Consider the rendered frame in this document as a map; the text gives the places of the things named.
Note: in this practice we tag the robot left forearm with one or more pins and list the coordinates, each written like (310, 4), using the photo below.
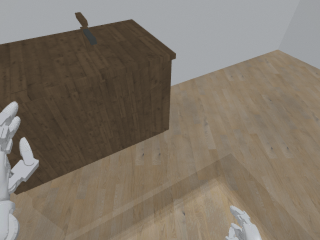
(9, 225)

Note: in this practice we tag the robot right hand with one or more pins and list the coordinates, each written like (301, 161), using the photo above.
(248, 231)

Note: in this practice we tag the robot left hand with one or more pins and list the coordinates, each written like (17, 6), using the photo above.
(22, 171)

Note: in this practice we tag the tap lever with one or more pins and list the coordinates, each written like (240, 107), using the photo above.
(89, 36)

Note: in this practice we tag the counter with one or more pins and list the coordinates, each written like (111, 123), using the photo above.
(79, 103)

